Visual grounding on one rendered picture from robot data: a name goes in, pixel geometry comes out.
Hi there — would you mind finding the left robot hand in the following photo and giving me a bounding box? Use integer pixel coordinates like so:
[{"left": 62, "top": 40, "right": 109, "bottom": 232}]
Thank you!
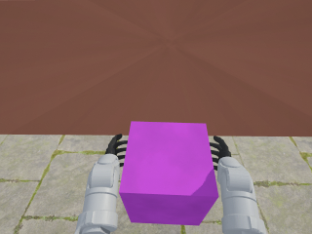
[{"left": 105, "top": 134, "right": 128, "bottom": 167}]

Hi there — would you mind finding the left robot forearm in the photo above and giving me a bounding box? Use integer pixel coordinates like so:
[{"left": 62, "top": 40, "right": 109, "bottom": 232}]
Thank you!
[{"left": 74, "top": 153, "right": 120, "bottom": 234}]

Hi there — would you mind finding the carton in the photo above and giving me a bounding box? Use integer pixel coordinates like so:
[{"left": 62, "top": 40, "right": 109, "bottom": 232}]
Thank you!
[{"left": 119, "top": 121, "right": 219, "bottom": 226}]

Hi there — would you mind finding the right robot hand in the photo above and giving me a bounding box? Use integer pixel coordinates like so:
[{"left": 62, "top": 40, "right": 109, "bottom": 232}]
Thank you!
[{"left": 209, "top": 136, "right": 231, "bottom": 171}]

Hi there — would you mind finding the right robot forearm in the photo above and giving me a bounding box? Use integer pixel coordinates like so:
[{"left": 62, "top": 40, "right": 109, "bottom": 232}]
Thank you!
[{"left": 217, "top": 156, "right": 267, "bottom": 234}]

